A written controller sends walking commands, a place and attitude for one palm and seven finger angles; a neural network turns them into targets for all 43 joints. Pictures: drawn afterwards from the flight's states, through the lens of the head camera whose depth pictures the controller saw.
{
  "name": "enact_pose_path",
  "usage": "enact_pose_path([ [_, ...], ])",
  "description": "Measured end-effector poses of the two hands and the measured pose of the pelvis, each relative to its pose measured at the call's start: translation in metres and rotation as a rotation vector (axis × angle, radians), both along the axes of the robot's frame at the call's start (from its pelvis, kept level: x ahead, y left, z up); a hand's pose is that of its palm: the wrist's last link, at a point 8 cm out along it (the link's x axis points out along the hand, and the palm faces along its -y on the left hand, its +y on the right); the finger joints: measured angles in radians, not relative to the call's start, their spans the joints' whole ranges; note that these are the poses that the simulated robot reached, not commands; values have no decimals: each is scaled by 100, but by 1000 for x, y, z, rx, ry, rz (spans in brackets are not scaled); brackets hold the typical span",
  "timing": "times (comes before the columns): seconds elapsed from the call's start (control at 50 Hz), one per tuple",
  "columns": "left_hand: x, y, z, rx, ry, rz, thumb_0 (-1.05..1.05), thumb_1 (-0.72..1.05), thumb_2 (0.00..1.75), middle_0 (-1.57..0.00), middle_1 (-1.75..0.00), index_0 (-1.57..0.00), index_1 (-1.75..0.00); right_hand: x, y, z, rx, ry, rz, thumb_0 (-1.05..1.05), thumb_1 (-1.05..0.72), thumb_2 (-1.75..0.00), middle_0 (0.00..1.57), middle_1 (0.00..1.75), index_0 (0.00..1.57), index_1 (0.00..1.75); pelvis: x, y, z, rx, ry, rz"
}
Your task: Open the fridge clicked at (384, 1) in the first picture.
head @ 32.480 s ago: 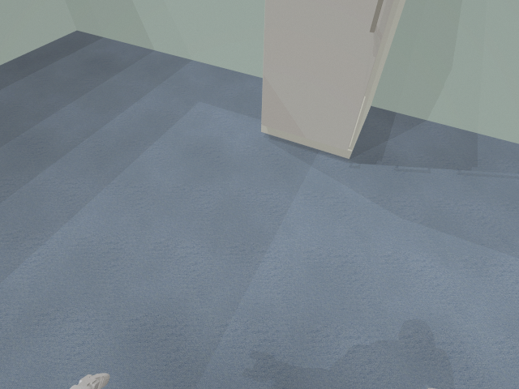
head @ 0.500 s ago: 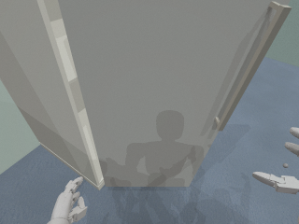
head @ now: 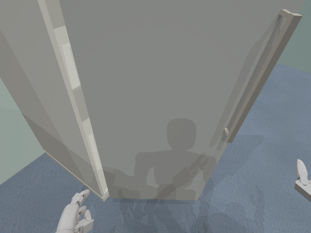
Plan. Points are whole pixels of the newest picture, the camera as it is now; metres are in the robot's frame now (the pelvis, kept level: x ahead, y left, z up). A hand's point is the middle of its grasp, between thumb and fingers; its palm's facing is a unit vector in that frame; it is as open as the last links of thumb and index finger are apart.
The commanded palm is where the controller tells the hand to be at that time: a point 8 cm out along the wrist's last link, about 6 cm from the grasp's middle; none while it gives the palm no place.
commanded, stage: draw the hand back to the body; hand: right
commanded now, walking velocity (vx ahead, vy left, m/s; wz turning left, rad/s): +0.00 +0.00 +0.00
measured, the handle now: (250, 90) +0.45 -0.27 +0.17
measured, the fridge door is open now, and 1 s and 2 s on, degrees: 56 56 56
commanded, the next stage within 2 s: step back with the hand held close in 0.34 s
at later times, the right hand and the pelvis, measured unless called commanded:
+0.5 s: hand (301, 185) +0.18 -0.27 +0.15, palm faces +0.50 +0.79 -0.36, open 7.5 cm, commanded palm +0.13 -0.29 +0.17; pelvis -0.01 +0.01 +0.00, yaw -1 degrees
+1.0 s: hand out of the picture +0.12 -0.30 +0.16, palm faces +0.42 +0.79 -0.45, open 7.4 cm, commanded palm +0.06 -0.33 +0.17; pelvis -0.08 -0.03 -0.01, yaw -1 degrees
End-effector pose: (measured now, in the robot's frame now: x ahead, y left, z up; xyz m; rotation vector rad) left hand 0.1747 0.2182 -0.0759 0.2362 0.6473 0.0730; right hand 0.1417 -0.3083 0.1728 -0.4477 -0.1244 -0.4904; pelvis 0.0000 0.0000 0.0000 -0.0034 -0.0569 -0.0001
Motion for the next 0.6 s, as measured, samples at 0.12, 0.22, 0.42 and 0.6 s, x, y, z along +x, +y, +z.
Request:
enact_pose_path([
  [0.12,2,1,1,7,4,-7,1,90,90,-20,-30,-20,-30,-6,-1,-7,22,17,-25,1,-80,-86,21,35,21,35,-3,3,0,1,-3,-6],
  [0.22,1,2,2,12,0,-12,1,90,90,-20,-30,-20,-30,-9,2,-9,34,18,-32,1,-86,-89,21,32,21,32,-4,5,1,2,-7,-8],
  [0.42,-2,6,3,6,-8,-1,1,90,90,-20,-30,-20,-30,-11,5,-3,24,-3,-21,2,-89,-90,21,30,21,30,-7,8,1,3,-20,-8],
  [0.6,-10,10,-1,21,50,9,1,90,90,-20,-30,-20,-30,-1,9,1,-18,-25,33,2,-89,-90,21,30,21,30,-16,4,1,25,23,-20],
])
